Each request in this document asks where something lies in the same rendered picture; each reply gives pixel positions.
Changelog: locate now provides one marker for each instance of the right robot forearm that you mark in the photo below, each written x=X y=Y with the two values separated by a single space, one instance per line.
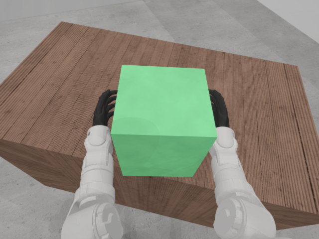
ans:
x=228 y=174

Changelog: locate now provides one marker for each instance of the right robot upper arm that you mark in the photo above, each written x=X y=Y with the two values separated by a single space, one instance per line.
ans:
x=238 y=219

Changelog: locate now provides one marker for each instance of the left robot upper arm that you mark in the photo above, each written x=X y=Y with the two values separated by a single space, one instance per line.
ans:
x=99 y=221

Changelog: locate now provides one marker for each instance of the robot left hand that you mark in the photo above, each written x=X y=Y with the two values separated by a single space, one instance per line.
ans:
x=102 y=114

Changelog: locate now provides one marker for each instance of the robot right hand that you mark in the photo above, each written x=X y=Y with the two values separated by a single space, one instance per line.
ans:
x=219 y=108

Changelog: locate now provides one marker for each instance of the carton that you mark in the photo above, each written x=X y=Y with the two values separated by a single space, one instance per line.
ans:
x=163 y=123

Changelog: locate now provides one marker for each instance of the pedestal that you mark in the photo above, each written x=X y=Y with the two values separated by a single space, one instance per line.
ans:
x=47 y=106

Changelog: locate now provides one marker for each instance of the left robot forearm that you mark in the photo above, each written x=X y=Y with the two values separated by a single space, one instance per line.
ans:
x=97 y=174

